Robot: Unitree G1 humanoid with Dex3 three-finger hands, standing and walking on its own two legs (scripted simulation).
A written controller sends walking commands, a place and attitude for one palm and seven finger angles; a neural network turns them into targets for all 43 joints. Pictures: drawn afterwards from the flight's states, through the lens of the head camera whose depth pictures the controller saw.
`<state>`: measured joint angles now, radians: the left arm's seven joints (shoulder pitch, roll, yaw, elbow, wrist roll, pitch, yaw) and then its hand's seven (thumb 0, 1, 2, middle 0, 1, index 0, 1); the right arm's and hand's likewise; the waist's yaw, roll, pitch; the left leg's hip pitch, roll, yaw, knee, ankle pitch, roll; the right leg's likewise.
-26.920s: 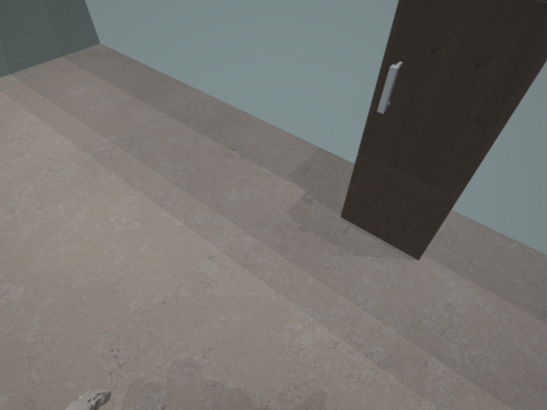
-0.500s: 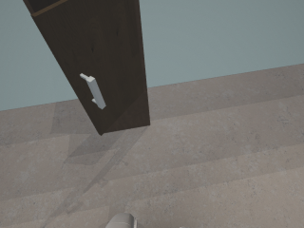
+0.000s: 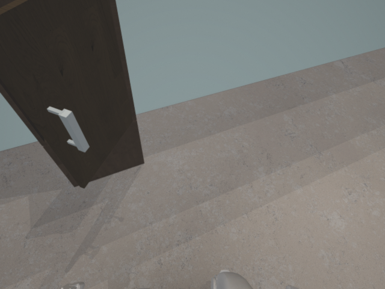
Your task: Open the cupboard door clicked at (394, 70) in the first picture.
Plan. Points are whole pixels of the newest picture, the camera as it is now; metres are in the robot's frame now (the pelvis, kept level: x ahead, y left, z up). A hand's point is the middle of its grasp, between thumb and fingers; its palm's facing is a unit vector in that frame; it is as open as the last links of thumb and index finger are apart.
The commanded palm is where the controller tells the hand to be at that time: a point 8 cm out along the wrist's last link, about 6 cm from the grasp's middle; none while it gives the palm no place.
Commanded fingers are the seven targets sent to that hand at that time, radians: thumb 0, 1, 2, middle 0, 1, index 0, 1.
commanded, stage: walk to a spot facing it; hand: left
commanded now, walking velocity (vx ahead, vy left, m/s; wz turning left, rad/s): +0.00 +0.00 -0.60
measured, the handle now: (69, 130) +0.46 +0.38 -0.04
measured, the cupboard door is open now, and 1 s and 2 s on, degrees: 45 45 45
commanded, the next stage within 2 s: turn to face it in 2.00 s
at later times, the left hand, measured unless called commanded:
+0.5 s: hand (131, 275) +0.15 +0.15 -0.18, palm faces -0.31 -0.93 -0.20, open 7.4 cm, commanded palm none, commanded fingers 0.00 0.90 0.90 -0.20 -0.30 -0.20 -0.30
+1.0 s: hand (211, 218) +0.31 -0.03 -0.16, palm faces -0.62 -0.75 -0.23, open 7.4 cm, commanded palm none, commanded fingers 0.00 0.90 0.90 -0.20 -0.30 -0.20 -0.30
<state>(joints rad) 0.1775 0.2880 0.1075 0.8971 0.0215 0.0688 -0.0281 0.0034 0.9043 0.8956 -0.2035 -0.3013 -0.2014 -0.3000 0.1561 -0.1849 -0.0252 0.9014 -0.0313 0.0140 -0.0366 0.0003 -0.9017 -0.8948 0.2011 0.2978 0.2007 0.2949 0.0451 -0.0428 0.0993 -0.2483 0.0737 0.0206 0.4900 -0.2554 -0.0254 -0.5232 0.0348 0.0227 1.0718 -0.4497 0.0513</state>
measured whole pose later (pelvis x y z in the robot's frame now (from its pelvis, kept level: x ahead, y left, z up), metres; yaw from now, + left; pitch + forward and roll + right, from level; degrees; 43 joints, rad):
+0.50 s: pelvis +0.02 -0.01 -0.01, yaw -20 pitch +1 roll -1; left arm 0.19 0.23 0.06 0.90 0.02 0.06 0.00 0.00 0.90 0.90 -0.21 -0.30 -0.21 -0.30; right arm 0.19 -0.23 -0.05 0.90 0.00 0.02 -0.02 0.00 -0.91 -0.90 0.20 0.30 0.20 0.29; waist 0.00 -0.04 0.07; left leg -0.32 0.03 0.03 0.59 -0.35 -0.05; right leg -0.33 0.06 0.14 0.59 -0.28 0.01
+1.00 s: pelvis +0.08 -0.10 -0.02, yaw -38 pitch +0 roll +0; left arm 0.11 0.22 0.07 0.89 0.01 -0.02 -0.04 0.00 0.90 0.90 -0.20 -0.30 -0.20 -0.30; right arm 0.37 -0.22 -0.05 1.03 -0.02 0.01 0.00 0.01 -0.90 -0.89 0.20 0.30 0.20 0.29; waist -0.04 0.02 0.10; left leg -0.32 0.15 0.10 1.09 -0.48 -0.05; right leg -0.37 -0.01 -0.10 0.67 -0.30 -0.06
